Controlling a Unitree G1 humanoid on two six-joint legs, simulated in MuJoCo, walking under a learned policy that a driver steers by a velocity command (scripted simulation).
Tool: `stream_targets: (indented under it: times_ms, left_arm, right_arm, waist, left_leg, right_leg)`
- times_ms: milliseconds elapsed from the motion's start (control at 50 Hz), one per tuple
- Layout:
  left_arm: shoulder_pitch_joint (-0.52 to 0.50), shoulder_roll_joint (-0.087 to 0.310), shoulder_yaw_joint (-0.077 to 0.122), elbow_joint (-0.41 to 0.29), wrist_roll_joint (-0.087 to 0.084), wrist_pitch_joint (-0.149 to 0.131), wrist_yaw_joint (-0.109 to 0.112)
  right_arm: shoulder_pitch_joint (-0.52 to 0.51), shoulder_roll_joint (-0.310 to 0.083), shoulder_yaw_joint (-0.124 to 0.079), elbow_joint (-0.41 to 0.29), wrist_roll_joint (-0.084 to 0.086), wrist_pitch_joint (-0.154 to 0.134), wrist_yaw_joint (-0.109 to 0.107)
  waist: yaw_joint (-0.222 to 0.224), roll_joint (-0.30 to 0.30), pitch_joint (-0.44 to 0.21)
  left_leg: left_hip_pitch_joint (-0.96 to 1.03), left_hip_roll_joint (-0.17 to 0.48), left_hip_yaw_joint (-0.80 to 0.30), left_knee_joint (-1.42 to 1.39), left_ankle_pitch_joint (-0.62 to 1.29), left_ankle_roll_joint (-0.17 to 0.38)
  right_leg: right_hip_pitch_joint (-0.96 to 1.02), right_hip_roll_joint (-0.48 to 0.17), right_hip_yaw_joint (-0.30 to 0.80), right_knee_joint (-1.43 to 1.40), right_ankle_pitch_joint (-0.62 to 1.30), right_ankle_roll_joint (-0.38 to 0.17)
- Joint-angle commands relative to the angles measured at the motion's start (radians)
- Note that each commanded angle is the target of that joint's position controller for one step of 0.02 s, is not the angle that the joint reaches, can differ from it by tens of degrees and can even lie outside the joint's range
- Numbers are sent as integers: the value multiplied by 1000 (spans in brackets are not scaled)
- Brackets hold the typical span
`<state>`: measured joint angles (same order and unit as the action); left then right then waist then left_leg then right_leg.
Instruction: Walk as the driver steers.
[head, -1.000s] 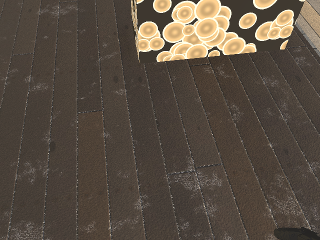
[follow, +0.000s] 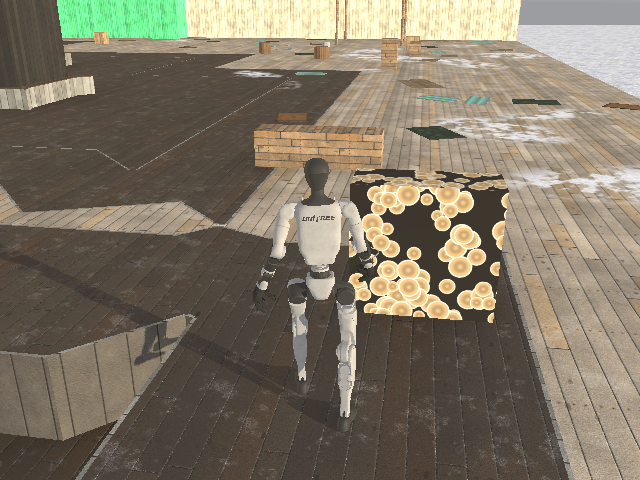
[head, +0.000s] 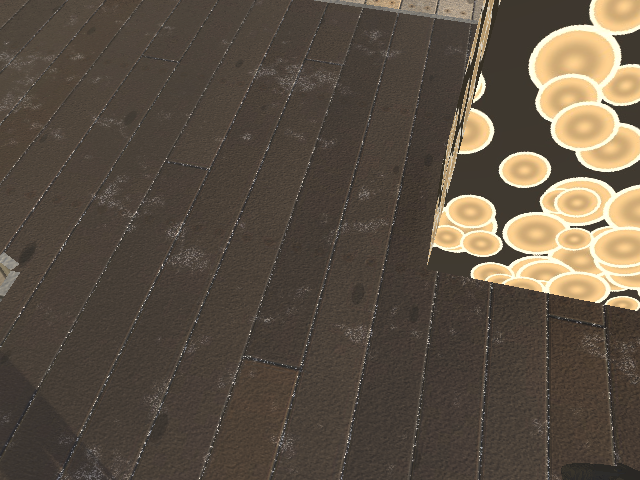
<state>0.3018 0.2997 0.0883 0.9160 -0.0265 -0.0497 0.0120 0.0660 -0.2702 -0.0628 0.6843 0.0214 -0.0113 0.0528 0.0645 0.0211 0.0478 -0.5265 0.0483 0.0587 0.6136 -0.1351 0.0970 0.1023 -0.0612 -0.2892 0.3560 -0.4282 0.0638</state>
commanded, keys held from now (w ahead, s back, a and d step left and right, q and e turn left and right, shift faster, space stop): w+q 0.42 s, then w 0.58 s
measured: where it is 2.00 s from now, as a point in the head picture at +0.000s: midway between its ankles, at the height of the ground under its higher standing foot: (223, 228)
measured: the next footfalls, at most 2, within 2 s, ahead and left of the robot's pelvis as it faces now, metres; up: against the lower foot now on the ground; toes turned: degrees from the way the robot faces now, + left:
left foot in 0.02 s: +0.17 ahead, +0.10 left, +0.00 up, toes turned +4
right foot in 0.50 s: +0.50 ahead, -0.05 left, +0.00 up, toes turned +21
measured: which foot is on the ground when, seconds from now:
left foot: up 0.00-0.00, down 0.02-0.52, up 0.54-0.98, down 1.00-1.00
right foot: down 0.00-0.00, up 0.02-0.48, down 0.50-1.00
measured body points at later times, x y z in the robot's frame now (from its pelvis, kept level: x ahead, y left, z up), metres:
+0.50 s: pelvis +0.29 +0.02 +0.01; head +0.31 +0.04 +0.45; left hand +0.46 +0.32 -0.07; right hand +0.40 -0.27 -0.10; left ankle +0.13 +0.09 -0.72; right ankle +0.46 -0.06 -0.72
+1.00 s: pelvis +0.55 +0.13 +0.01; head +0.57 +0.15 +0.46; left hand +0.40 +0.38 -0.13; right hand +0.86 +0.01 -0.05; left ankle +0.62 +0.27 -0.72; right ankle +0.46 -0.06 -0.72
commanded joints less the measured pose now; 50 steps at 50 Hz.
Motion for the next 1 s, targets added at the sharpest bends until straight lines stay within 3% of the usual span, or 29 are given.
stream_targets:
  times_ms: [20, 40, 60, 80, 100, 120, 140, 200, 260, 300, 340, 420, 460, 480, 500, 520, 540, 560, 580, 600, 620, 680, 740, 820, 880, 920, 960, 980, 1000]
  left_arm:
    - [-52, 150, 21, -82, 19, -2, 8]
    - [31, 6, -24, -142, 52, -30, -5]
    - [-87, 93, -13, -150, 10, -68, -17]
    - [-169, 135, -1, -177, -24, -88, -23]
    - [-170, 122, -5, -171, -10, -98, -16]
    - [-159, 126, 1, -156, 18, -97, -8]
    - [-136, 132, 7, -150, 25, -86, -9]
    - [-143, 101, 4, -157, 41, -55, -9]
    - [-250, 81, -6, -194, 43, -51, -5]
    - [-316, 60, -16, -213, 36, -56, -12]
    - [-375, 57, -22, -238, 26, -61, -21]
    - [-407, 98, -14, -257, 25, -70, -40]
    - [-352, 120, -6, -244, 23, -81, -44]
    - [-273, 128, 1, -219, 26, -88, -42]
    - [-168, 157, 15, -193, 39, -94, -37]
    - [-13, 198, 24, -178, 55, -93, -35]
    - [86, 271, 48, -118, 51, -77, -43]
    - [78, 178, 28, -125, 15, -76, -51]
    - [26, 116, 10, -136, 19, -73, -46]
    - [-32, 106, 2, -146, 34, -67, -43]
    - [-62, 90, -5, -143, 39, -63, -40]
    - [-59, 67, -17, -126, 32, -72, -34]
    - [-32, 124, -4, -107, 17, -72, -28]
    - [10, 161, 0, -83, 9, -55, -17]
    - [77, 157, -4, -47, 2, -41, -17]
    - [83, 163, -4, -37, -3, -29, -18]
    - [64, 186, 0, -38, 0, -19, -19]
    - [52, 182, -3, -41, -3, -16, -18]
    - [46, 152, -15, -56, 8, -17, -18]
  right_arm:
    - [402, -266, -115, 40, 9, 11, -31]
    - [341, -364, -120, 24, 14, -3, -33]
    - [357, -268, -90, -8, 5, -22, -23]
    - [321, -216, -74, 0, -5, -40, -18]
    - [264, -191, -66, -5, -3, -49, -19]
    - [197, -158, -55, -17, -5, -50, -23]
    - [162, -138, -46, -34, -18, -52, -28]
    - [175, -157, -49, -34, -12, -58, -44]
    - [208, -184, -54, -23, -14, -55, -66]
    - [232, -184, -55, -15, -10, -49, -71]
    - [269, -190, -58, 1, -6, -45, -73]
    - [321, -183, -60, 32, 2, -40, -76]
    - [313, -176, -59, 36, -3, -31, -82]
    - [305, -156, -52, 40, -6, -26, -81]
    - [303, -125, -38, 35, -12, -26, -76]
    - [310, -87, -20, 20, -29, -27, -73]
    - [492, -19, -2, 26, 5, -37, -66]
    - [466, -116, -13, 46, 17, -43, -69]
    - [320, -177, -28, 26, 16, -47, -68]
    - [240, -171, -26, 4, 4, -49, -71]
    - [194, -158, -26, -9, -11, -54, -69]
    - [214, -95, -13, -7, -6, -55, -58]
    - [132, -60, 7, -38, -20, -58, -53]
    - [8, -49, 18, -59, -13, -70, -41]
    - [-64, -57, 17, -82, -2, -72, -30]
    - [-91, -74, 13, -99, 2, -73, -23]
    - [-29, -105, -2, -90, -6, -71, -20]
    - [82, -140, -23, -56, -13, -67, -26]
    - [236, -189, -45, -16, -19, -62, -34]
  waist:
    - [-244, 47, -223]
    - [-103, 286, -307]
    - [-183, 136, -374]
    - [-184, 87, -232]
    - [-140, 14, -165]
    - [-98, -2, -118]
    - [-65, 24, -107]
    - [-49, 13, -85]
    - [-78, 28, -38]
    - [-106, 48, -28]
    - [-133, 55, -20]
    - [-135, 61, -18]
    - [-111, 105, -36]
    - [-73, 113, -65]
    - [-25, 103, -145]
    - [36, 0, -292]
    - [-36, -354, -393]
    - [-5, -246, -324]
    - [30, -145, -179]
    - [13, -75, -109]
    - [-4, -65, -51]
    - [-51, -123, -55]
    - [-36, -108, -29]
    - [1, -94, -11]
    - [21, -101, 1]
    - [11, -103, 16]
    - [-45, -113, -30]
    - [-104, -99, -95]
    - [-174, -69, -202]
  left_leg:
    - [625, 3, -137, -72, -21, 118]
    - [895, 235, -718, -205, -230, 306]
    - [908, 282, -869, -341, -336, 308]
    - [813, 262, -736, -356, -253, 260]
    - [677, 219, -621, -347, -148, 227]
    - [549, 177, -519, -351, -36, 201]
    - [468, 152, -469, -369, 43, 191]
    - [365, 119, -389, -405, 182, 198]
    - [320, 73, -328, -411, 189, 165]
    - [292, 37, -302, -403, 120, 134]
    - [292, 44, -324, -397, 66, 117]
    - [401, 85, -417, -287, 44, 98]
    - [452, 112, -449, -232, 124, 92]
    - [459, 96, -444, -179, 217, 80]
    - [438, 42, -404, -49, 304, 51]
    - [308, -19, -326, 227, 141, 13]
    - [-68, -171, -228, 563, -407, -67]
    - [-197, -108, -273, 676, -449, -69]
    - [-235, -73, -258, 694, -359, -66]
    - [-212, -37, -218, 665, -292, -65]
    - [-201, -8, -208, 607, -244, -66]
    - [-115, 41, -169, 467, -201, -65]
    - [-128, 60, -128, 287, -113, -90]
    - [-37, 32, -80, 51, 112, -113]
    - [-7, 13, -74, -26, 155, -108]
    - [-2, 4, -76, -69, 107, -83]
    - [129, -28, -52, -114, 80, -51]
    - [292, -52, -32, -138, 73, -25]
    - [520, 7, -84, -121, 83, 15]
  right_leg:
    - [-346, -142, 30, 629, 705, -79]
    - [-773, 70, 161, 946, -162, -23]
    - [-875, 64, 366, 1030, -171, -44]
    - [-946, 22, 361, 1004, -67, -72]
    - [-901, -21, 366, 922, 20, -84]
    - [-827, -51, 369, 833, 74, -78]
    - [-757, -70, 379, 789, 113, -72]
    - [-711, -54, 355, 663, 186, -28]
    - [-725, -23, 346, 453, 353, 8]
    - [-671, 11, 340, 304, 467, 12]
    - [-633, 33, 339, 216, 526, 8]
    - [-618, 47, 377, 113, 489, -20]
    - [-573, 46, 363, 116, 411, -49]
    - [-474, 59, 333, 83, 400, -75]
    - [-301, 35, 337, 80, 406, -116]
    - [-39, -117, 500, 118, 401, -184]
    - [275, -323, 980, 20, 191, -366]
    - [245, -329, 1087, -59, -71, -349]
    - [116, -287, 928, -82, -82, -301]
    - [-4, -246, 817, -97, 21, -275]
    - [-102, -216, 741, -116, 138, -279]
    - [-196, -162, 610, -166, 283, -280]
    - [-232, -169, 537, -222, 342, -303]
    - [-260, -123, 415, -234, 407, -265]
    - [-213, -149, 404, -208, 415, -249]
    - [-160, -181, 416, -175, 453, -234]
    - [-134, -185, 399, -84, 620, -212]
    - [-158, -146, 356, 46, 757, -188]
    - [-260, -95, 309, 256, 709, -151]
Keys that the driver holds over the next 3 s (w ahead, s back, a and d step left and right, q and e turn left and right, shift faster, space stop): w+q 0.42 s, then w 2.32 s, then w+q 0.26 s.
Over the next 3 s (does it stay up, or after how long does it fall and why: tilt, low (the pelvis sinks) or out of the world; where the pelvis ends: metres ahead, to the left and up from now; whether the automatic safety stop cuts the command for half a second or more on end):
stays up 1.58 0.51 0.02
